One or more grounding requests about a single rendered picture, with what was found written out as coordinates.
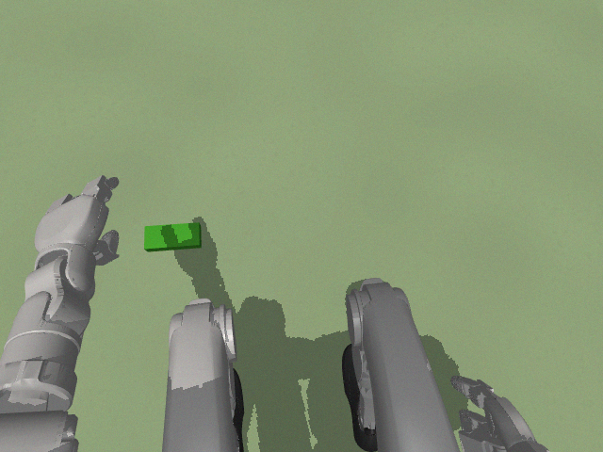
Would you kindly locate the right robot hand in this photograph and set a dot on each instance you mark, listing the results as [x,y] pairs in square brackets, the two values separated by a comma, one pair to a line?
[502,426]

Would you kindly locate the small box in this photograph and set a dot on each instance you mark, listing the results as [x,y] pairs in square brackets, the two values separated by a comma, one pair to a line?
[172,237]

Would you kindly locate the right robot foot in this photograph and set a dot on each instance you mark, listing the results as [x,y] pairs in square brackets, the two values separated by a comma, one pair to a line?
[364,437]

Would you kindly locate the left robot hand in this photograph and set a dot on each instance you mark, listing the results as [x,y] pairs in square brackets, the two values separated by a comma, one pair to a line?
[80,220]

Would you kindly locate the left robot arm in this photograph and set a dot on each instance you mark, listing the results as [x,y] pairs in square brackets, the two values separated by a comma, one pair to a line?
[37,379]

